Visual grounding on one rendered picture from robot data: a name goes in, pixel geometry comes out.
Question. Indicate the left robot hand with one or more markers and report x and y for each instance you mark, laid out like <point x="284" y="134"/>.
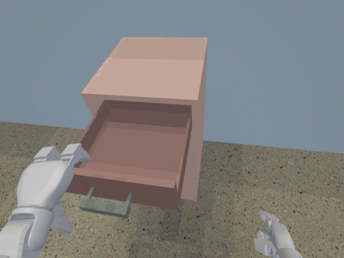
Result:
<point x="46" y="180"/>

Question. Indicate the handle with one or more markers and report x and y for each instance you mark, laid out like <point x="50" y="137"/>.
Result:
<point x="106" y="207"/>

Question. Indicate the left robot forearm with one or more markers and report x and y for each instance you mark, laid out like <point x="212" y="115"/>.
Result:
<point x="26" y="233"/>

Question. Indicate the right robot forearm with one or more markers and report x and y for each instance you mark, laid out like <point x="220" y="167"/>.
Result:
<point x="287" y="252"/>

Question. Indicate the cabinet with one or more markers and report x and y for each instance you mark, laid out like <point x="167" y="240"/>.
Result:
<point x="168" y="70"/>

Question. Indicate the right robot hand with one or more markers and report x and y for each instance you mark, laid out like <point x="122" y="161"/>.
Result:
<point x="267" y="242"/>

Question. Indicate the drawer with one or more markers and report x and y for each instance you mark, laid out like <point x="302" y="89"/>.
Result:
<point x="135" y="147"/>

